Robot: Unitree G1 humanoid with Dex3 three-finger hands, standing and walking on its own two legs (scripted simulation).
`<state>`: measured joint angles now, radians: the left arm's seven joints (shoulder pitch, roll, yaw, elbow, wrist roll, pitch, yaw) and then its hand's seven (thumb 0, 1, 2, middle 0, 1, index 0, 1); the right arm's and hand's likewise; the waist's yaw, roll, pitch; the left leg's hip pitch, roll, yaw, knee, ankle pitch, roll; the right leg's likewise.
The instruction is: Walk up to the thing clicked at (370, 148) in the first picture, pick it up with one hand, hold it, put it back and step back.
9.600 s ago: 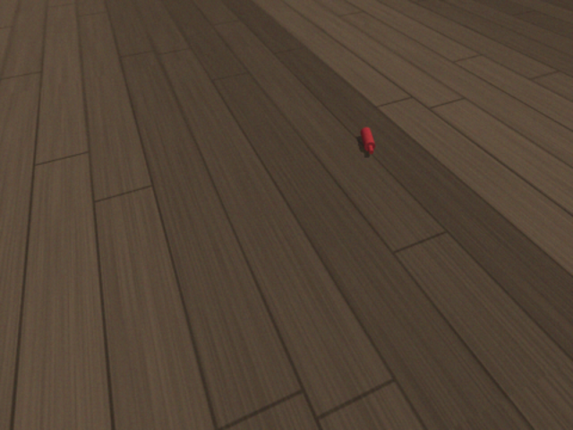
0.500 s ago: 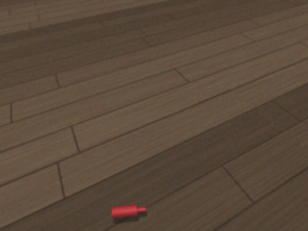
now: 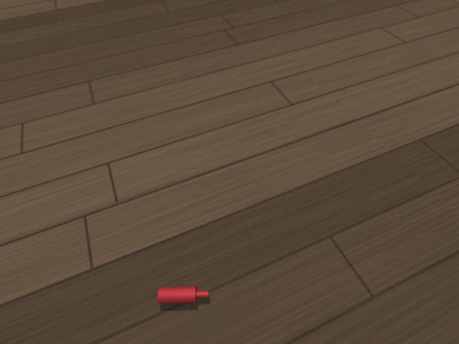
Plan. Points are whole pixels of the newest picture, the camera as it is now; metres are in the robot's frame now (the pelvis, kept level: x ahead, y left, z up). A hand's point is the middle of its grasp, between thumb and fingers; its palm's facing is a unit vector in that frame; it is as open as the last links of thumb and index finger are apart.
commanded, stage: walk up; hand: left
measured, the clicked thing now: (184, 294) +0.41 +0.24 -0.74
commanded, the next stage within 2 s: stand in 1.96 s
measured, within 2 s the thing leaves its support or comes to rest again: neither
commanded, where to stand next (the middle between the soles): +0.04 +0.02 m, yaw +1 degrees
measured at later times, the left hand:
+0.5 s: hand out of the picture +0.09 +0.24 -0.13, palm faces +0.03 -0.90 -0.43, open 7.4 cm
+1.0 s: hand out of the picture +0.10 +0.27 -0.15, palm faces +0.02 -0.93 -0.36, open 7.4 cm
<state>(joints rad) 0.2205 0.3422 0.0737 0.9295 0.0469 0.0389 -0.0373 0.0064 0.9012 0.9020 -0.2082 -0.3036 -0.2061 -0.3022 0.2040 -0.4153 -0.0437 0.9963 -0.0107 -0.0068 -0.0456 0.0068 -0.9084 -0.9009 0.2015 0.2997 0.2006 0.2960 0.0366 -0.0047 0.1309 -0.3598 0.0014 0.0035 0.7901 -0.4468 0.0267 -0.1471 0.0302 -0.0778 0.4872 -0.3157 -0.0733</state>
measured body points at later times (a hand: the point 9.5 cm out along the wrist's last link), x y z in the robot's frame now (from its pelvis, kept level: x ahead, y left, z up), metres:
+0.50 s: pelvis +0.03 -0.04 +0.00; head +0.05 -0.06 +0.45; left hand +0.09 +0.28 -0.10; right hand +0.15 -0.34 -0.13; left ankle +0.01 +0.11 -0.71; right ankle +0.02 -0.17 -0.74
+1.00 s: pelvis +0.04 +0.00 +0.00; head +0.05 +0.01 +0.45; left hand +0.10 +0.32 -0.13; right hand +0.15 -0.28 -0.13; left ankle +0.04 +0.13 -0.74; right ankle +0.04 -0.16 -0.74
